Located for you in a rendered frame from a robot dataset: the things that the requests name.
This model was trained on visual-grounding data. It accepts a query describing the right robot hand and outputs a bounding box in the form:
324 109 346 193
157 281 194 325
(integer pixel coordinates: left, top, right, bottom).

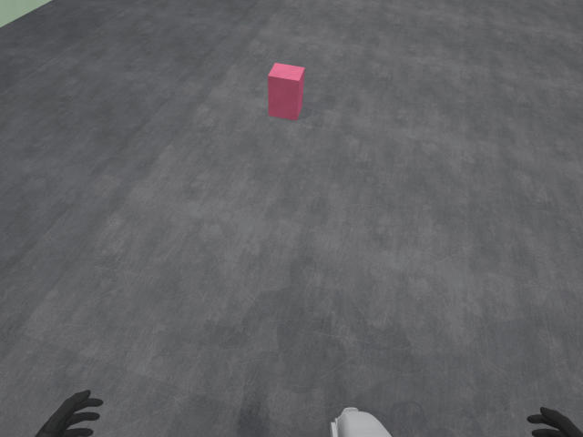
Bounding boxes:
527 407 583 437

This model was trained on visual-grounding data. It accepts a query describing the right robot thigh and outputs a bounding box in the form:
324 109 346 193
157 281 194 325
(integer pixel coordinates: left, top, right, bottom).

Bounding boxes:
330 412 392 437

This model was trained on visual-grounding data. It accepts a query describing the carton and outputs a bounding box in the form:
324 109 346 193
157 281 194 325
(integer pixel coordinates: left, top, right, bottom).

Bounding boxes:
268 63 305 120

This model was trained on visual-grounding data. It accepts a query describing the left robot hand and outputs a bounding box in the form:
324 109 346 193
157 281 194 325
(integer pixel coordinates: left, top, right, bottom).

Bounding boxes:
35 390 103 437

